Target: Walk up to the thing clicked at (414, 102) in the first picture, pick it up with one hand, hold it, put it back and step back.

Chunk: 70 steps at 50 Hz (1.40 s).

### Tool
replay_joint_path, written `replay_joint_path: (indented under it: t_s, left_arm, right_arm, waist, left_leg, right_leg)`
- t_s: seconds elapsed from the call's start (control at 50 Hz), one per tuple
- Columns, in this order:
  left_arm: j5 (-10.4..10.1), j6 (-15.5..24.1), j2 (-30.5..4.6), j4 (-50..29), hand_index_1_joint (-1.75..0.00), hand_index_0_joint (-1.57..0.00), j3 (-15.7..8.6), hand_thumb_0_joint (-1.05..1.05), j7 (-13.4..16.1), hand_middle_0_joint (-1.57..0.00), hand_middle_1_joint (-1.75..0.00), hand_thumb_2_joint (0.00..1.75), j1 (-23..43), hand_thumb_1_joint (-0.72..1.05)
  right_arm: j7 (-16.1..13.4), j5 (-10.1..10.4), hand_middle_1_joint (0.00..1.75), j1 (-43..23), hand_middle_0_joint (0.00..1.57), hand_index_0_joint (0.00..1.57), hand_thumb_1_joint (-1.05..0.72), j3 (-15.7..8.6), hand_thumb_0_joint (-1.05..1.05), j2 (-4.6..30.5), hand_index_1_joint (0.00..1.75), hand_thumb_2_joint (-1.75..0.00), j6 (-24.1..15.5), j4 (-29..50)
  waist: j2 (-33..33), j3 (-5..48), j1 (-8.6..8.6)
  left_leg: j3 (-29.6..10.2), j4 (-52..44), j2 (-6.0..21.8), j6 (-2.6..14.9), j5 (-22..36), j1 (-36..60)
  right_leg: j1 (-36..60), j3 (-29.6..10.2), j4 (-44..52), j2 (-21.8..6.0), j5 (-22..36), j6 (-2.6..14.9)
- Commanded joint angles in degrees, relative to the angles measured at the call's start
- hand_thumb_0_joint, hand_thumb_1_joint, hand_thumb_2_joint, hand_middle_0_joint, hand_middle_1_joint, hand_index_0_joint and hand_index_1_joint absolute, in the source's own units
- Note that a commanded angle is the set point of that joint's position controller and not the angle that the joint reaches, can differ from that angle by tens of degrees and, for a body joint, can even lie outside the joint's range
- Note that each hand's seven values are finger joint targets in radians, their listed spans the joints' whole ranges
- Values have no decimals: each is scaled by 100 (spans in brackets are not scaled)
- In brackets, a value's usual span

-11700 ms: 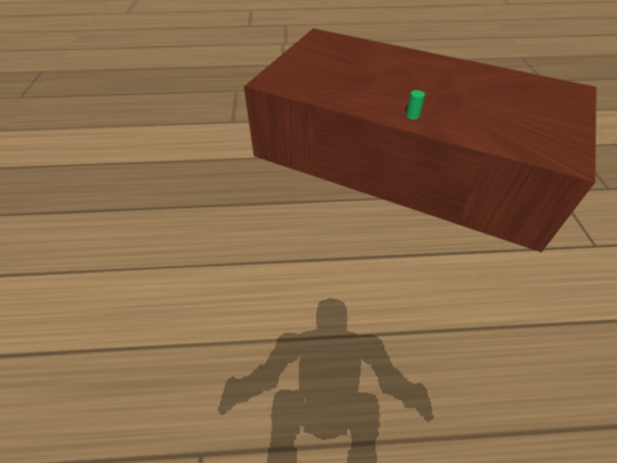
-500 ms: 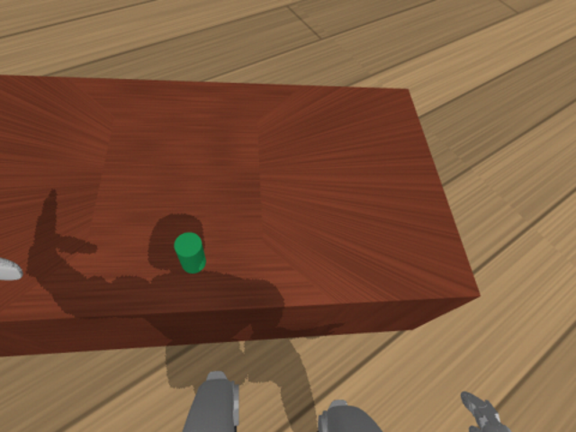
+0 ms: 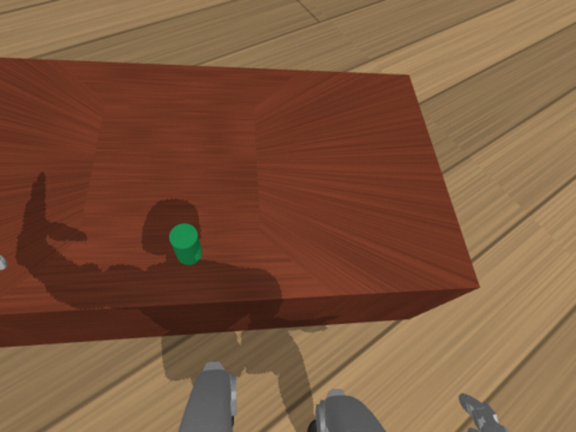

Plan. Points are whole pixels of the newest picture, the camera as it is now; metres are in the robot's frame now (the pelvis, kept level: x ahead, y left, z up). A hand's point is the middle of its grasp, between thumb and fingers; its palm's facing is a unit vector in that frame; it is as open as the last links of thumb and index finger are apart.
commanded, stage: go down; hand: left
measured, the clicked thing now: (186, 245) +0.45 +0.19 -0.26
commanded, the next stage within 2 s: none
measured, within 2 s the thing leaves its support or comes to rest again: neither
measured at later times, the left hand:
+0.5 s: hand out of the picture +0.36 +0.39 +0.01, palm faces +0.19 -0.98 -0.07, open 17.3 cm
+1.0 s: hand out of the picture +0.37 +0.39 +0.02, palm faces +0.19 -0.98 -0.05, open 17.3 cm
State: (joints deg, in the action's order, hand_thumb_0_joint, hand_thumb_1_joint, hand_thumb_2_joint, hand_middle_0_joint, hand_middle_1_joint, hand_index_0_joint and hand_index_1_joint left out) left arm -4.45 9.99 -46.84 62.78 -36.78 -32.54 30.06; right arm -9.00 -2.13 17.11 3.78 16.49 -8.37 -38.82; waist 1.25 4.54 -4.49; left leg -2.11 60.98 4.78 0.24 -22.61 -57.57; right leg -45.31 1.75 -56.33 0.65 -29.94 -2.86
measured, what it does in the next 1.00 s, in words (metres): stands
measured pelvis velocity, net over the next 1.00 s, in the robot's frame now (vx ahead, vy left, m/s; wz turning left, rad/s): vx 0.00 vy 0.00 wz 0.00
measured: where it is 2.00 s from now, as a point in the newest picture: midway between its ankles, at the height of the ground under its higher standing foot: outside the picture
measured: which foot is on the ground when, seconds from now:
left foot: down 0.00-1.00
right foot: down 0.00-1.00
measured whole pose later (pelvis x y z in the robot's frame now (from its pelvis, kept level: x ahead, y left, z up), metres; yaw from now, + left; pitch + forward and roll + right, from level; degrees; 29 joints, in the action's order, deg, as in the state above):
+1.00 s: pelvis +0.00 +0.00 -0.02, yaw +0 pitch +21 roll -5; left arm -7.8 14.0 -48.1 63.1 -40.4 -36.3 31.2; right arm -9.1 -2.4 15.4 4.6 16.3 -7.9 -40.0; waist 1.6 5.0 -4.8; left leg -3.0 65.2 4.8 0.0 -23.7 -63.2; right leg -50.8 2.2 -61.2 0.8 -31.7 -2.6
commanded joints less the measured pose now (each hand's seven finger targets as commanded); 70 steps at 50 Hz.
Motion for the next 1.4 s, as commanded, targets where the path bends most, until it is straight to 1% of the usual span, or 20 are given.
replay_joint_path:
  t_s: [0.0, 0.1, 0.16, 0.22, 0.28, 0.4, 0.5, 0.66, 0.72, 0.76, 0.82, 0.84, 0.88, 0.9, 0.98, 1.0, 1.16, 1.18, 1.2, 1.38]
  left_arm:
    - [-192, 372, -2321, -1086, -4, -4, -351, 0, 27, -6, -3, 5, 1441, -47]
    - [-254, 407, -2401, -1029, -4, -4, -491, 0, -10, -7, -3, 5, 1253, -46]
    - [-271, 408, -2220, -978, -5, -4, -390, 0, -78, -7, -3, 4, 1195, -49]
    - [-297, 482, -2332, -1286, -4, -5, -428, 0, -96, -7, -3, 4, 1383, -48]
    - [-362, 527, -2185, -1127, -5, -4, -399, 0, -101, -6, -3, 5, 1439, -48]
    - [-373, 608, -2282, -1142, -5, -4, -486, 0, -136, -6, -3, 6, 1320, -49]
    - [-398, 660, -2481, -1277, -4, -4, -628, 0, -140, -6, -3, 4, 1445, -49]
    - [-468, 654, -2124, -950, -4, -5, -494, 0, -283, -7, -3, 3, 1187, -51]
    - [-491, 714, -2361, -1136, -4, -5, -591, 0, -305, -7, -3, 3, 1378, -50]
    - [-515, 737, -2300, -1221, -4, -4, -531, 0, -297, -6, -3, 4, 1530, -49]
    - [-527, 773, -2543, -1332, -3, -5, -680, 0, -294, -7, -2, 3, 1640, -47]
    - [-547, 748, -2358, -1079, -3, -5, -604, 0, -324, -6, -2, 3, 1540, -48]
    - [-542, 738, -2378, -1056, -4, -4, -621, 0, -344, -6, -2, 4, 1554, -48]
    - [-522, 732, -2539, -1110, -4, -4, -706, 0, -329, -6, -3, 4, 1485, -47]
    - [-557, 700, -2318, -1002, -5, -5, -610, 0, -424, -7, -3, 4, 1210, -50]
    - [-577, 714, -2392, -1067, -5, -5, -704, 0, -424, -7, -3, 4, 1229, -50]
    - [-669, 809, -2327, -1167, -4, -4, -678, 0, -463, -6, -3, 4, 1539, -49]
    - [-656, 818, -2480, -1268, -5, -4, -748, 0, -450, -6, -3, 4, 1519, -50]
    - [-632, 817, -2402, -1186, -4, -5, -673, 0, -449, -6, -3, 3, 1555, -49]
    - [-691, 788, -2484, -1056, -5, -5, -764, 0, -517, -6, -3, 3, 1503, -49]
  right_arm:
    - [-103, 7, 30, 534, 20, 20, -90, -455, 0, 1197, 30, -90, -169, 460]
    - [-100, 13, 30, 581, 20, 20, -91, -428, 0, 1211, 30, -90, -157, 450]
    - [-82, -7, 30, 613, 20, 20, -91, -471, 0, 1232, 30, -90, -143, 377]
    - [-90, 5, 30, 597, 20, 20, -91, -489, 0, 1246, 30, -90, -134, 351]
    - [-103, 7, 30, 607, 20, 20, -91, -467, 0, 1218, 30, -90, -141, 273]
    - [-95, -19, 30, 618, 20, 20, -91, -457, 0, 1219, 30, -91, -107, 196]
    - [-88, -17, 30, 554, 20, 20, -91, -454, 0, 1223, 30, -91, -112, 230]
    - [-107, -11, 30, 526, 20, 20, -91, -453, 0, 1223, 30, -90, -100, 212]
    - [-109, -5, 30, 502, 20, 20, -91, -447, 0, 1234, 30, -90, -112, 221]
    - [-113, -3, 30, 500, 20, 20, -91, -442, 0, 1240, 30, -90, -122, 229]
    - [-134, -7, 30, 485, 20, 20, -91, -419, 0, 1254, 30, -90, -127, 254]
    - [-142, 7, 30, 547, 20, 20, -91, -421, 0, 1244, 30, -90, -114, 163]
    - [-150, -22, 30, 544, 20, 20, -91, -403, 0, 1234, 30, -91, -112, 167]
    - [-149, -21, 30, 498, 20, 20, -91, -395, 0, 1246, 30, -91, -113, 193]
    - [-120, -27, 30, 528, 20, 20, -91, -397, 0, 1231, 30, -90, -92, 166]
    - [-124, -29, 30, 490, 20, 20, -91, -400, 0, 1252, 30, -90, -104, 229]
    - [-135, -8, 30, 571, 20, 20, -92, -415, 0, 1233, 30, -91, -125, 83]
    - [-142, -7, 30, 513, 20, 20, -92, -411, 0, 1258, 30, -90, -124, 150]
    - [-155, 0, 30, 468, 20, 20, -92, -414, 0, 1252, 30, -90, -124, 195]
    - [-158, 1, 30, 474, 20, 20, -91, -361, 0, 1227, 30, -90, -122, 207]
  waist:
    - [-1381, 2280, 146]
    - [-1220, 2418, 178]
    - [-1410, 2423, 153]
    - [-1526, 2374, 170]
    - [-1282, 2247, 62]
    - [-1289, 2410, 152]
    - [-1449, 2461, 193]
    - [-1306, 2400, 127]
    - [-1391, 2421, 166]
    - [-1352, 2368, 98]
    - [-1401, 2518, 138]
    - [-1317, 2447, 79]
    - [-1328, 2529, 83]
    - [-1294, 2565, 141]
    - [-1448, 2525, 209]
    - [-1435, 2613, 230]
    - [-1403, 2530, 110]
    - [-1380, 2543, 191]
    - [-1389, 2444, 114]
    - [-1268, 2491, 147]
  left_leg:
    - [-153, -779, -112, 51, 1325, 2944]
    - [-132, -645, -131, 84, 1689, 2920]
    - [-206, -637, -86, 46, 1777, 3094]
    - [-213, -710, -82, 18, 1496, 3058]
    - [-207, -649, -91, 47, 1328, 2881]
    - [-174, -470, -128, 78, 1832, 2955]
    - [-192, -505, -128, 58, 1555, 2898]
    - [-247, -469, -98, 51, 1509, 2813]
    - [-239, -475, -103, 39, 1288, 2762]
    - [-226, -510, -109, 42, 1147, 2732]
    - [-201, -444, -135, 49, 1276, 2801]
    - [-221, -445, -120, 49, 1209, 2804]
    - [-208, -352, -135, 62, 1395, 2793]
    - [-211, -325, -151, 78, 1502, 2747]
    - [-224, -315, -140, 52, 1701, 2773]
    - [-249, -288, -120, 47, 1813, 2868]
    - [-288, -352, -106, 34, 1409, 2801]
    - [-242, -356, -136, 50, 1445, 2755]
    - [-233, -388, -136, 44, 1223, 2695]
    - [-165, -216, -176, 86, 1431, 2536]
  right_leg:
    - [-460, 139, 663, 160, 1194, 396]
    - [-346, 127, 671, 147, 1482, 363]
    - [-571, 177, 577, 161, 1401, 372]
    - [-643, 169, 561, 164, 1214, 389]
    - [-668, 164, 572, 173, 1179, 372]
    - [-643, 142, 509, 132, 1485, 357]
    - [-672, 144, 462, 145, 1284, 374]
    - [-877, 192, 382, 168, 1210, 370]
    - [-892, 185, 357, 172, 1080, 379]
    - [-933, 167, 360, 164, 1018, 384]
    - [-863, 138, 373, 151, 1098, 375]
    - [-941, 156, 357, 174, 1048, 374]
    - [-926, 145, 342, 162, 1178, 360]
    - [-870, 143, 344, 155, 1256, 358]
    - [-957, 174, 261, 154, 1308, 369]
    - [-984, 191, 255, 159, 1331, 360]
    - [-1075, 199, 211, 176, 1087, 373]
    - [-987, 176, 247, 154, 1144, 369]
    - [-1018, 155, 261, 160, 1030, 376]
    - [-913, 103, 288, 146, 1245, 345]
